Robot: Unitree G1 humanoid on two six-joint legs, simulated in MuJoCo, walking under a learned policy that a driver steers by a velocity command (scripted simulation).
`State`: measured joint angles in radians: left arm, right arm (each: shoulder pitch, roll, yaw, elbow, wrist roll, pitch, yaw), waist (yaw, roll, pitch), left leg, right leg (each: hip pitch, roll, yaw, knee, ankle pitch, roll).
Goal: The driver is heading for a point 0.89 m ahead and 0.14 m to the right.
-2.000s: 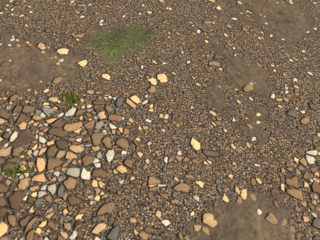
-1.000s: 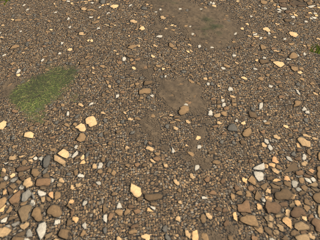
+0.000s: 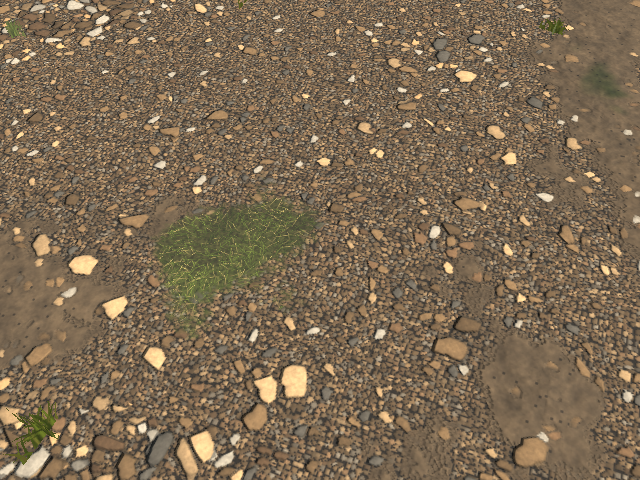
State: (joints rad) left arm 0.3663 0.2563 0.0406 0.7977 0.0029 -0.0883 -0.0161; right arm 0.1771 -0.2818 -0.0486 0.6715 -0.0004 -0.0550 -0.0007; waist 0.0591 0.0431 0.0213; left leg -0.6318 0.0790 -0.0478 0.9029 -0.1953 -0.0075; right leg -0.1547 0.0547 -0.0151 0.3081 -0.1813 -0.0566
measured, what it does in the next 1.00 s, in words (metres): walks ahead, turning right: left foot, then right foot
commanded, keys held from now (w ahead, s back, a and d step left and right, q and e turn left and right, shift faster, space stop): no key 0.16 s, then e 0.62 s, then no key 0.12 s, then q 0.10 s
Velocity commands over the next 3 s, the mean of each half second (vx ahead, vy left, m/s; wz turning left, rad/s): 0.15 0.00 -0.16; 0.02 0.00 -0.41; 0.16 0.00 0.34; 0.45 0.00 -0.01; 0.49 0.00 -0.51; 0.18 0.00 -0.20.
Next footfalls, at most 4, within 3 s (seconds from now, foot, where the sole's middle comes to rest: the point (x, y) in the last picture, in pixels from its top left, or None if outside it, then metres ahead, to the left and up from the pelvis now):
0.18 left None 0.26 0.13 -0.78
0.58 right None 0.17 -0.12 -0.78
1.04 left None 0.23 0.11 -0.78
1.64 left None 0.40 0.16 -0.78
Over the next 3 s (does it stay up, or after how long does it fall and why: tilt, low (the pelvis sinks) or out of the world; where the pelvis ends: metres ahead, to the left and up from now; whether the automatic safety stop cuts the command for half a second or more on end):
stays up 0.91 -0.01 -0.02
